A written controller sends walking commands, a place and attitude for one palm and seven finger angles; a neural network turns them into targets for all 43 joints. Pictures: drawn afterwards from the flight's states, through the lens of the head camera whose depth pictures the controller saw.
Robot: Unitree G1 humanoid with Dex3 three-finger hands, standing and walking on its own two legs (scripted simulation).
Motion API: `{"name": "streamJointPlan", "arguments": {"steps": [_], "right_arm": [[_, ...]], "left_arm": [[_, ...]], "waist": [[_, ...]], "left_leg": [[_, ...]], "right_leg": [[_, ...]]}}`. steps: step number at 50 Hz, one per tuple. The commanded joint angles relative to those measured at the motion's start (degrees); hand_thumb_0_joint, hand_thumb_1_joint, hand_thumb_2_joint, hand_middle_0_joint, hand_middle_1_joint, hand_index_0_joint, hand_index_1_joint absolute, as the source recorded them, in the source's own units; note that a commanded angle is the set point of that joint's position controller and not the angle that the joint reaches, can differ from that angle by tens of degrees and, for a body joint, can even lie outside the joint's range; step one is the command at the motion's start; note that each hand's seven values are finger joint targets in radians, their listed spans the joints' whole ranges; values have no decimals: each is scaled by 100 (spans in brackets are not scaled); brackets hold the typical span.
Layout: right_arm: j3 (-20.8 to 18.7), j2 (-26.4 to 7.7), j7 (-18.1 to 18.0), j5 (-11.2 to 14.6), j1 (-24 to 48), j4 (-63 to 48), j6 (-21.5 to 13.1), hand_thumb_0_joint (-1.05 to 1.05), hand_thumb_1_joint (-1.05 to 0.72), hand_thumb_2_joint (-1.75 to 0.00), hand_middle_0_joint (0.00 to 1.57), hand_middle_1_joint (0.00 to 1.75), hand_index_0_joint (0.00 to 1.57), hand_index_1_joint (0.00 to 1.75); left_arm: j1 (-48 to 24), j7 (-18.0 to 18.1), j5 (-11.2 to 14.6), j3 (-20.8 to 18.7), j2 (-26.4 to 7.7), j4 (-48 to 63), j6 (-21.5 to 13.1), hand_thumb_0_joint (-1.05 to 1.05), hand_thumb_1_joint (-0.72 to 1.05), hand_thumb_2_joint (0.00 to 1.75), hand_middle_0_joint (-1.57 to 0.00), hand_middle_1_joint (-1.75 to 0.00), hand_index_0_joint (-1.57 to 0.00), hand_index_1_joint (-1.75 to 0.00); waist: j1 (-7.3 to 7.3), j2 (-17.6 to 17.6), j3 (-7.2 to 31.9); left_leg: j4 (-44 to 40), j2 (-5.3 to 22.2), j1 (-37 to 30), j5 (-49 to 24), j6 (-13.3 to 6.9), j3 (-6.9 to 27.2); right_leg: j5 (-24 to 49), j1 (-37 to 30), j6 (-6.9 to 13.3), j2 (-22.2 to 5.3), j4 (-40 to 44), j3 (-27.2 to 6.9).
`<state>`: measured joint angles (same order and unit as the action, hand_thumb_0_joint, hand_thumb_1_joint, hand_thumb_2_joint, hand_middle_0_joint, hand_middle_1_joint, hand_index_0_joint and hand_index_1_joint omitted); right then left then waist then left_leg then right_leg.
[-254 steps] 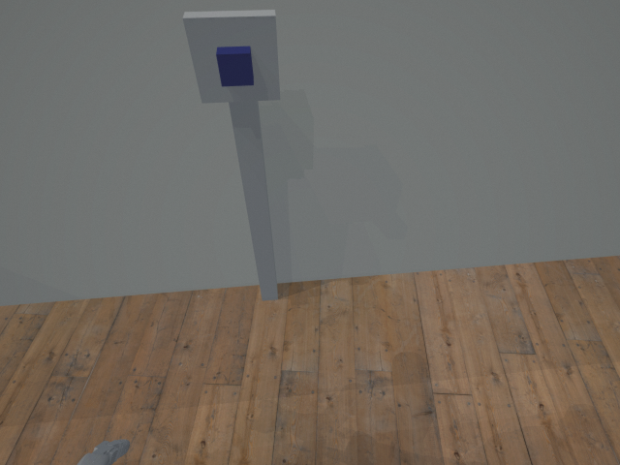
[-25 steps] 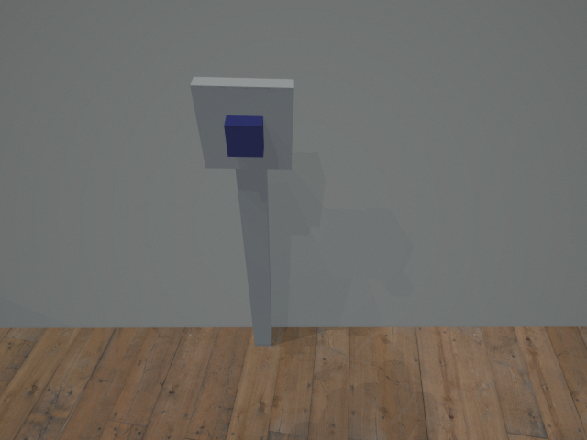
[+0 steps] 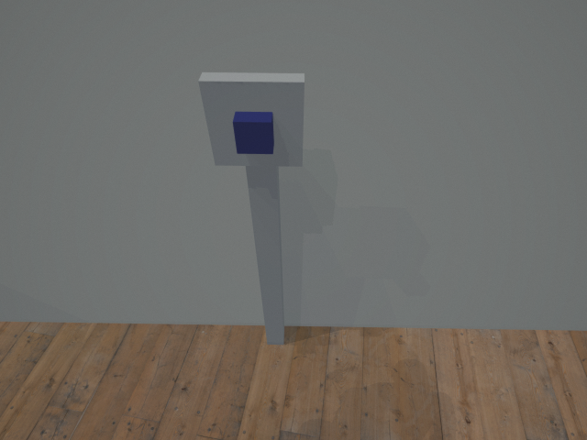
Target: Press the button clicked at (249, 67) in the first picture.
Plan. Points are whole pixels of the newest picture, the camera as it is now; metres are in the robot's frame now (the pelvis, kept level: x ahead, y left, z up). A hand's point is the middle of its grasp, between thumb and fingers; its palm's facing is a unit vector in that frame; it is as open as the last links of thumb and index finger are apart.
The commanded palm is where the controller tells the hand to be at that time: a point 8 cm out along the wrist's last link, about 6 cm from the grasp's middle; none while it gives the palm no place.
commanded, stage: look again from close up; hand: left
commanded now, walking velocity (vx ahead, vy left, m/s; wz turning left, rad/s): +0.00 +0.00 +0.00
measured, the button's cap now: (254, 132) +0.54 +0.10 +0.15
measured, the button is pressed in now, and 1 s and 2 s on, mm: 0 0 0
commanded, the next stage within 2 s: shuffle to correct the standing spot in 0.26 s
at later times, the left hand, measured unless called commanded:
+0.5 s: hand out of the picture +0.02 +0.16 -0.18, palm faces -0.02 -0.99 -0.16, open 7.4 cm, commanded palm none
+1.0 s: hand out of the picture +0.02 +0.07 -0.19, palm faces +0.07 -0.99 -0.10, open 7.4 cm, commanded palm none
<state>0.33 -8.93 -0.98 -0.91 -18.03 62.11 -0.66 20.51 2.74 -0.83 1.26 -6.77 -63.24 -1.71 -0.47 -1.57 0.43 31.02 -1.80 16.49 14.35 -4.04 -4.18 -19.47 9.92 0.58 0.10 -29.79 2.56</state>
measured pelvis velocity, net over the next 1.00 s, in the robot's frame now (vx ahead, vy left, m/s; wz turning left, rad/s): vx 0.05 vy -0.07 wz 0.03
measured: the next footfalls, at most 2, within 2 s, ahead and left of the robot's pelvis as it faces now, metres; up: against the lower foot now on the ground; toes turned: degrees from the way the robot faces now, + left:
right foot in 0.74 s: +0.05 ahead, -0.16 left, +0.00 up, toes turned -7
left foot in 1.02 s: +0.10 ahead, +0.00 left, +0.00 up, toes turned +7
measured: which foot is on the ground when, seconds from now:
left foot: down 0.00-0.76, up 0.78-1.00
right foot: down 0.00-0.50, up 0.52-0.72, down 0.74-1.00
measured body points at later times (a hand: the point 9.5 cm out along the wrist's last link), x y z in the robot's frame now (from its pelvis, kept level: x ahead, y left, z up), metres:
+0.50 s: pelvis +0.02 +0.00 +0.00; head +0.02 +0.01 +0.45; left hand +0.02 +0.21 -0.17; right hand +0.03 -0.23 -0.15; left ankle +0.03 +0.07 -0.73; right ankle -0.04 -0.11 -0.73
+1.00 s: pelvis +0.05 -0.07 +0.00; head +0.07 -0.04 +0.45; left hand +0.02 +0.12 -0.18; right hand +0.07 -0.31 -0.14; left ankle +0.05 +0.00 -0.72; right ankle +0.01 -0.16 -0.73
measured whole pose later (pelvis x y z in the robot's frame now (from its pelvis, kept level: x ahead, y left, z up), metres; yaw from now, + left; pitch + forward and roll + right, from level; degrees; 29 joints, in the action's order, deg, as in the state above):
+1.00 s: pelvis +0.05 -0.07 +0.00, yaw +2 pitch +1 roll -2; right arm -1.7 -7.5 -1.6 -1.2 -16.2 61.0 0.1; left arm 20.9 1.8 -1.8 -0.7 -7.2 -60.4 0.0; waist 0.3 2.4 -0.4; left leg 40.5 2.6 20.7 19.8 -1.6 -6.3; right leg -19.3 10.5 3.3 2.1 -28.2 9.9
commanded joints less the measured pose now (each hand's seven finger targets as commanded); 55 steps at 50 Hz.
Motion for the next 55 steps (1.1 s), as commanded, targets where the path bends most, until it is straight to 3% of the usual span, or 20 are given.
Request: {"name": "streamJointPlan", "arguments": {"steps": [1, 18, 20, 23, 26, 29, 31, 35, 36, 38, 39, 41, 43, 45, 49, 50, 51, 52, 53, 55], "right_arm": [[-45, -446, -21, 12, -231, -261, -155, 0, -90, -90, 20, 30, 20, 30], [-30, -604, -78, 22, 50, -69, -175, 0, -90, -90, 20, 30, 20, 30], [-24, -567, -92, 11, 35, 1, -160, 0, -90, -90, 20, 30, 20, 30], [-115, -749, -137, -15, -37, 17, -109, 0, -90, -90, 20, 30, 20, 30], [-267, -980, -206, -38, -189, -36, -38, 0, -90, -90, 20, 30, 20, 30], [-333, -1031, -226, -81, -295, -125, -51, 0, -90, -90, 20, 30, 20, 30], [-345, -990, -207, -103, -114, -186, -61, 0, -90, -90, 20, 30, 20, 30], [-384, -930, -145, -89, 151, -243, -23, 0, -90, -90, 20, 30, 20, 30], [-375, -794, -126, -69, 113, -248, -9, 0, -90, -90, 20, 30, 20, 30], [-251, -299, -73, -38, 191, -458, 14, 0, -90, -90, 20, 30, 20, 30], [-272, -291, -45, -50, 443, -553, 38, 0, -90, -90, 20, 30, 20, 30], [-336, -321, -31, -58, 346, -503, 99, 0, -90, -90, 20, 30, 20, 30], [-297, -164, 0, -64, 138, -395, 83, 0, -90, -90, 20, 30, 20, 30], [-252, 22, 5, -49, 115, -424, 57, 0, -90, -90, 20, 30, 20, 30], [-108, 158, -69, -24, -340, -179, -63, 0, -90, -90, 20, 30, 20, 30], [-114, -48, -99, -7, -555, -103, -133, 0, -90, -90, 20, 30, 20, 30], [-168, -412, -134, 13, -623, -126, -199, 0, -90, -90, 20, 30, 20, 30], [-172, -553, -175, 40, -434, -137, -153, 0, -90, -90, 20, 30, 20, 30], [-151, -534, -210, 42, -225, -134, -112, 0, -90, -90, 20, 30, 20, 30], [-120, -395, -258, 61, 29, -131, -116, 0, -90, -90, 20, 30, 20, 30]], "left_arm": [[334, 23, -10, -87, -499, 243, -81, 0, 90, 90, -20, -30, -20, -30], [192, 6, 6, -141, -803, 335, 2, 0, 90, 90, -20, -30, -20, -30], [260, -12, 4, -128, -709, 258, 45, 0, 90, 90, -20, -30, -20, -30], [260, -66, -45, -168, -673, 292, 145, 0, 90, 90, -20, -30, -20, -30], [203, -132, -110, -219, -631, 410, 246, 0, 90, 90, -20, -30, -20, -30], [-6, -197, -132, -302, -621, 589, 316, 0, 90, 90, -20, -30, -20, -30], [17, -238, -125, -312, -512, 611, 297, 0, 90, 90, -20, -30, -20, -30], [565, -248, -107, -323, -373, 383, 237, 0, 90, 90, -20, -30, -20, -30], [645, -228, -118, -356, -536, 351, 213, 0, 90, 90, -20, -30, -20, -30], [819, -146, -138, -443, -1084, 393, 199, 0, 90, 90, -20, -30, -20, -30], [784, -133, -124, -451, -1100, 446, 214, 0, 90, 90, -20, -30, -20, -30], [439, -89, -133, -432, -852, 547, 180, 0, 90, 90, -20, -30, -20, -30], [251, -59, -141, -379, -698, 566, 113, 0, 90, 90, -20, -30, -20, -30], [352, -44, -160, -378, -752, 519, 85, 0, 90, 90, -20, -30, -20, -30], [475, -56, -25, -303, -636, 365, 79, 0, 90, 90, -20, -30, -20, -30], [561, -58, 4, -268, -493, 337, 56, 0, 90, 90, -20, -30, -20, -30], [809, -54, 30, -233, -299, 332, 48, 0, 90, 90, -20, -30, -20, -30], [866, -10, 41, -207, -193, 264, 50, 0, 90, 90, -20, -30, -20, -30], [744, 15, 22, -192, -231, 227, 66, 0, 90, 90, -20, -30, -20, -30], [534, 8, 12, -211, -368, 166, 109, 0, 90, 90, -20, -30, -20, -30]], "waist": [[22, 383, -518], [64, 180, -91], [52, 127, -116], [2, -103, -332], [-70, -399, -580], [-134, -406, -376], [-46, -320, -290], [214, -189, -184], [246, 289, -192], [327, 1870, -462], [420, 1525, -487], [174, 1284, -775], [5, 685, -786], [33, 558, -612], [-54, 193, -154], [-77, -181, 83], [35, -888, 377], [153, -1080, 441], [126, -945, 249], [135, -1121, -247]], "left_leg": [[-838, 741, -81, -678, 4, 901], [-780, 804, -673, -1611, 44, 698], [-835, 884, -745, -1303, 29, 710], [-1074, 1219, -725, -787, -134, 1072], [-1526, 1907, -839, -149, -571, 1917], [-1700, 2333, -689, -96, -930, 2175], [-1628, 2203, -421, -163, -851, 1869], [-1044, 1527, 559, 517, -303, 979], [-695, 1252, 940, 819, -120, 752], [1037, 268, 1746, 1560, 205, -335], [2023, 262, 1646, 1827, 155, -145], [2949, 457, 1797, 1436, 125, 19], [2823, 523, 1522, 1164, 171, -15], [1950, 488, 1128, 1184, 216, -186], [-278, 380, -316, -309, 319, -238], [-701, 758, -847, -1328, 247, 180], [-672, 1599, -1280, -2966, -139, 1209], [-611, 2081, -1284, -4217, -525, 1448], [-676, 2006, -1145, -4337, -617, 1275], [-768, 1677, -851, -4468, -463, 1031]], "right_leg": [[668, 460, 258, -473, 551, -553], [1494, 56, 176, -571, 653, -616], [1112, 152, 143, -500, 629, -502], [457, 537, 134, -292, 290, -243], [-443, 1358, 118, -101, -617, -30], [-1036, 1772, 150, -283, -1953, -299], [-861, 1513, 135, -345, -1730, -275], [375, -17, 36, -119, 40, 219], [364, -403, 57, -235, 476, 17], [-1122, -265, 634, -1583, 1693, -1707], [-1363, 156, 960, -1859, 2032, -1883], [-847, 463, 1057, -1699, 2082, -1622], [528, 571, 1112, -1455, 1690, -878], [1452, 448, 1155, -1362, 1400, -561], [2274, 269, 727, -941, 577, -205], [2091, 314, 478, -745, 195, -94], [1216, 646, 175, -508, -26, 66], [48, 611, 3, -427, 62, 160], [-288, 502, -31, -364, 45, 126], [198, 417, -19, -460, 174, 74]]}}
